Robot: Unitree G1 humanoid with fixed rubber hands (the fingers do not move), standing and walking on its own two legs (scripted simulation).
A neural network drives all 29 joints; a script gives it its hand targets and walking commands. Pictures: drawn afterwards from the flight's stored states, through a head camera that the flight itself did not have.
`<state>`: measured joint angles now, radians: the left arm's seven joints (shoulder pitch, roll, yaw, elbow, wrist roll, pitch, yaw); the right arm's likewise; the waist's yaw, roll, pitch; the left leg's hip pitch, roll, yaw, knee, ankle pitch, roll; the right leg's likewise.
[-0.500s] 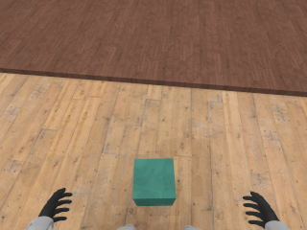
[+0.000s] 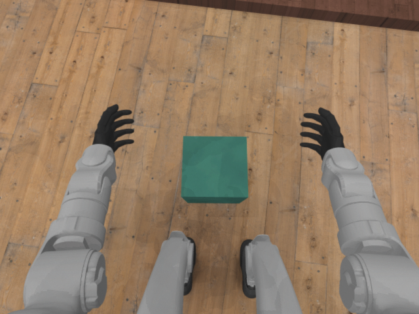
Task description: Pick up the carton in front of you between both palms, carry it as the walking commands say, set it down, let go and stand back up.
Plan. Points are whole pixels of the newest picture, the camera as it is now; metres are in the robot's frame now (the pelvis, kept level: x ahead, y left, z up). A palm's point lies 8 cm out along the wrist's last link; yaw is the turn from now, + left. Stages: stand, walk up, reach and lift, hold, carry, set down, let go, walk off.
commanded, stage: reach and lift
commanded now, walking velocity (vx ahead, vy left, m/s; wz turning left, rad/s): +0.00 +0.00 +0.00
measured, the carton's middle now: (214, 173) +0.46 +0.02 -0.53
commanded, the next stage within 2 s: none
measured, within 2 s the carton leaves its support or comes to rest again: leaves its support in 1.86 s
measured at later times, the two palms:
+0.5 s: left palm (143, 148) +0.46 +0.21 -0.25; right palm (289, 151) +0.47 -0.18 -0.26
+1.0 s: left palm (160, 166) +0.46 +0.20 -0.45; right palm (270, 167) +0.47 -0.17 -0.45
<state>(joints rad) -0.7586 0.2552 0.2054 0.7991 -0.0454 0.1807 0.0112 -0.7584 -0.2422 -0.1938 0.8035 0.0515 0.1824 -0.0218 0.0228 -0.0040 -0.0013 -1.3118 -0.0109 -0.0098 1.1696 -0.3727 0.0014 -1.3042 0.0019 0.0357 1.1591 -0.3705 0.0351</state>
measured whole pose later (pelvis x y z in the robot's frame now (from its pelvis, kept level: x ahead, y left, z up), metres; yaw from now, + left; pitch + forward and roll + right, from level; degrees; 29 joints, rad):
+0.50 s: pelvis +0.00 -0.01 -0.11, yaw +0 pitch +50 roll -1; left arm -0.97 0.21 0.32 0.91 0.01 0.02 0.03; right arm -0.97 -0.19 -0.25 0.90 0.01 0.03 -0.08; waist 0.03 0.00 -0.12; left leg -1.94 -0.02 -0.03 1.54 -0.47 -0.02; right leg -1.93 0.03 0.04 1.53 -0.47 0.04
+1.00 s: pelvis -0.05 -0.01 -0.27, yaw +0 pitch +40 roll +0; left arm -1.28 0.35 0.11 1.09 -0.21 0.01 0.09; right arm -1.30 -0.32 -0.07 1.09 0.22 0.02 -0.13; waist 0.03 -0.01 0.25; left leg -2.30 -0.03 -0.03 2.10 -0.50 -0.03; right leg -2.29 0.05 0.04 2.10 -0.50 0.05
